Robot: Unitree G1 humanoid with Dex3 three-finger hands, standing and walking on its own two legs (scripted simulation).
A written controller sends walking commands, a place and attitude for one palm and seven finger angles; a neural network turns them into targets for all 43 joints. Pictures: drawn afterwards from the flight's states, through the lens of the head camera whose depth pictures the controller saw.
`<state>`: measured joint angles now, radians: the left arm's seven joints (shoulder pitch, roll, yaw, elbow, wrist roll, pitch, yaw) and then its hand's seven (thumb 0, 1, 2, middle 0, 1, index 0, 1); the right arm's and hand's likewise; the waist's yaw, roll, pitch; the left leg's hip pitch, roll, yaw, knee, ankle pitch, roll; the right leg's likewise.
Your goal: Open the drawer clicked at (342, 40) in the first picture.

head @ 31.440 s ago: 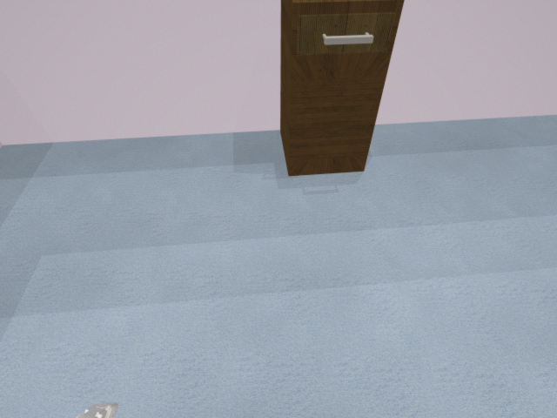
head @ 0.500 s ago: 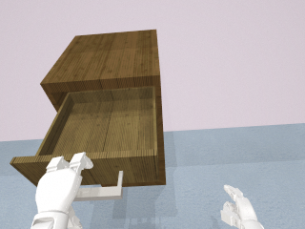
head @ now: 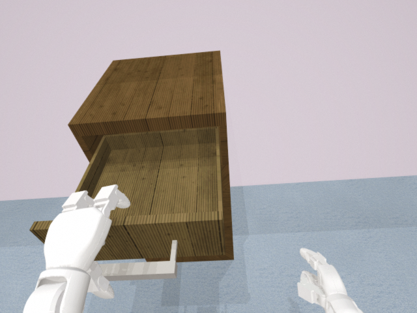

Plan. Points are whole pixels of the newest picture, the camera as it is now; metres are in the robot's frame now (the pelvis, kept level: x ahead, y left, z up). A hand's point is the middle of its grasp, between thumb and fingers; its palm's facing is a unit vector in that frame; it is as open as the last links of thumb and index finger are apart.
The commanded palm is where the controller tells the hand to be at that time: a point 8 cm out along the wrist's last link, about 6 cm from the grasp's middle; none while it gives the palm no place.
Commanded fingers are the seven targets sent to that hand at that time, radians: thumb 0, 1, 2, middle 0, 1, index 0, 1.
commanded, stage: lift the hand off the handle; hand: left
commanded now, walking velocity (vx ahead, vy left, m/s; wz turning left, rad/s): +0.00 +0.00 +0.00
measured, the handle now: (130, 259) +0.22 +0.21 -0.01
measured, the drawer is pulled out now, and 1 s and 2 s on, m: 0.30 0.30 0.30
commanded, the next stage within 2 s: draw the hand back to the body in 0.26 s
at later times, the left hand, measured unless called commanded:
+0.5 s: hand (102, 238) +0.19 +0.21 +0.13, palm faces +0.11 -0.15 -0.98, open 13.8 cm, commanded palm +0.15 +0.21 +0.19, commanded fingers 0.00 -0.50 0.30 -0.30 -1.20 -0.30 -1.20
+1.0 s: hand (78, 240) +0.18 +0.24 +0.13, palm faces +0.17 -0.27 -0.95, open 13.8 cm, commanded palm +0.14 +0.24 +0.19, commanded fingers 0.00 -0.40 0.34 -0.29 -1.13 -0.29 -1.13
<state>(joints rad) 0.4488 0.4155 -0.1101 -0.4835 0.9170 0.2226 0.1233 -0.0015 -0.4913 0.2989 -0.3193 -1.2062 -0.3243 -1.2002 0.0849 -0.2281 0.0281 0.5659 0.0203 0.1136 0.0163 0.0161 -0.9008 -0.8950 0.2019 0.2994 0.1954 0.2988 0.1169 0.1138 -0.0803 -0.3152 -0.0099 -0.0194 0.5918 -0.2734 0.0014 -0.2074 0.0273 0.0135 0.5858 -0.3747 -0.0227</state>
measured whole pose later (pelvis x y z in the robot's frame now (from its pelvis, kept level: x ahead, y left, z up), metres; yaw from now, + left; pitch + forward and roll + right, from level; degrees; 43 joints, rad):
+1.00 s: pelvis +0.00 +0.00 +0.00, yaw +1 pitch -1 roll +0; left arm 0.51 0.49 0.09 -0.54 0.66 0.11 0.08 0.00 -0.49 0.30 -0.32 -1.20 -0.33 -1.20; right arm 0.09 -0.25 0.03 0.55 0.03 0.07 -0.01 0.02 -0.90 -0.90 0.20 0.30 0.20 0.30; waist 0.11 0.11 -0.04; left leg -0.28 -0.01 -0.04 0.56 -0.26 0.00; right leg -0.15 0.03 -0.01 0.52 -0.35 -0.03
